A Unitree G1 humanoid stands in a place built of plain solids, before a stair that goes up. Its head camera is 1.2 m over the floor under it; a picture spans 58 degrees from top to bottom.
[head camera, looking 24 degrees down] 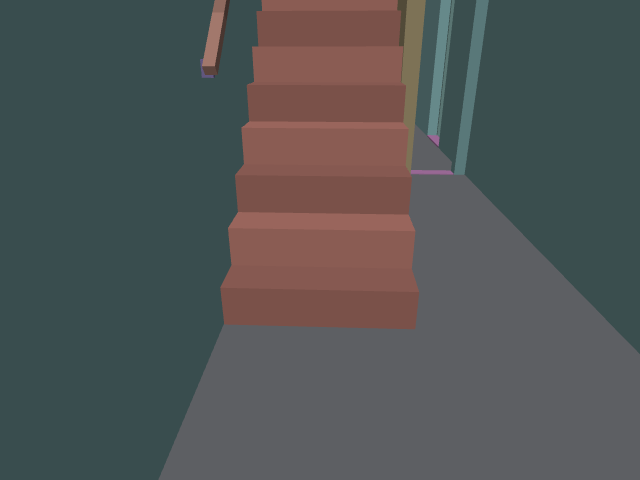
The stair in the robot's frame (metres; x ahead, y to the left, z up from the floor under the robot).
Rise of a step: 0.20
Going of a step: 0.22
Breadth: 0.90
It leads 2 degrees to the right of straight ahead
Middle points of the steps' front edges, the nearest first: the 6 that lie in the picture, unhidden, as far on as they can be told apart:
1.69 0.00 0.20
1.92 0.00 0.40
2.14 -0.01 0.60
2.36 -0.02 0.80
2.58 -0.03 1.01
2.81 -0.04 1.21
